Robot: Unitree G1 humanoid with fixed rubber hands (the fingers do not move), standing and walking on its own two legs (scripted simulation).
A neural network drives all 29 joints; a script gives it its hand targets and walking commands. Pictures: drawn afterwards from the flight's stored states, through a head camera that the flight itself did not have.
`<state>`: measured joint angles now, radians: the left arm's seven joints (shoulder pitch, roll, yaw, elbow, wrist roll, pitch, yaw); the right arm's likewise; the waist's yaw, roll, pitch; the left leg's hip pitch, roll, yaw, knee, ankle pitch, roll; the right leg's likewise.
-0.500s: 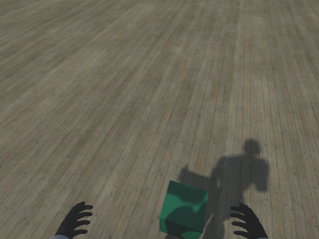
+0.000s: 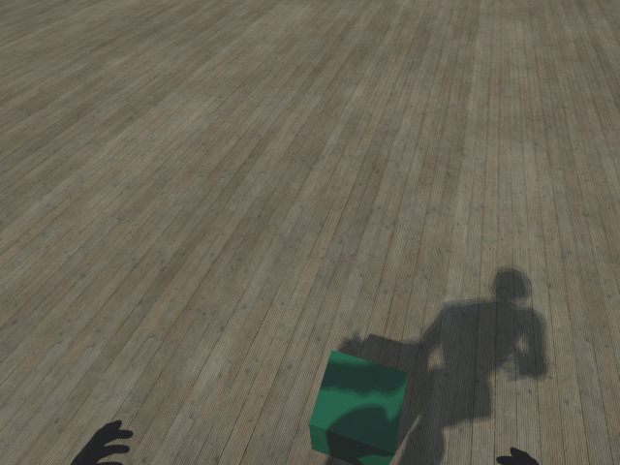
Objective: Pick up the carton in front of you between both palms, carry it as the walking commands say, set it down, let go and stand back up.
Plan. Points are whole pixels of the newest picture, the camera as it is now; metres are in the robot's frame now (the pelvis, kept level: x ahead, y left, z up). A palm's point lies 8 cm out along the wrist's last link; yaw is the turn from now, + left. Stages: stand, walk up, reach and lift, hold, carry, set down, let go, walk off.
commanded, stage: stand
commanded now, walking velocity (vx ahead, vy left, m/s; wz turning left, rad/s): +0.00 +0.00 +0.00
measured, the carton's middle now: (357, 412) +0.40 -0.10 -0.64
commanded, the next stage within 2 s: none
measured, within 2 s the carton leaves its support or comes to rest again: neither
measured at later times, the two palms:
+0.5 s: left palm out of the picture +0.11 +0.29 -0.08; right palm out of the picture +0.13 -0.29 -0.10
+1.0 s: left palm out of the picture +0.08 +0.30 -0.08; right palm out of the picture +0.08 -0.31 -0.10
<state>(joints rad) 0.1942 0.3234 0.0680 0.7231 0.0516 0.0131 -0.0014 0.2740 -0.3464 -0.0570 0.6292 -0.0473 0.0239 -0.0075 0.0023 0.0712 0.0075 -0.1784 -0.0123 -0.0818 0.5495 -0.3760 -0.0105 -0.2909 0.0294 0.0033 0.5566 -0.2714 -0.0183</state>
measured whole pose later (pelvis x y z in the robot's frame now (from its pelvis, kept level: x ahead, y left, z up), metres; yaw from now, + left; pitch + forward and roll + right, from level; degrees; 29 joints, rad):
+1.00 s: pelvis -0.01 -0.01 +0.01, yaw +1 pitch -3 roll +0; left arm 0.11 0.36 0.05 1.01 0.02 0.00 0.00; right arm 0.22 -0.39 0.00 0.90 -0.03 -0.02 -0.03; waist 0.02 0.04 0.02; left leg -0.07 0.00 -0.09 0.40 -0.28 -0.02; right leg -0.18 0.03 -0.01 0.42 -0.19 -0.03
